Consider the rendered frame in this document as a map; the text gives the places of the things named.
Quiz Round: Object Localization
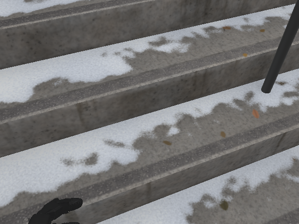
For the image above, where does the robot left hand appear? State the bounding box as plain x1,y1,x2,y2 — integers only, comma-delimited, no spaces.
28,198,83,224

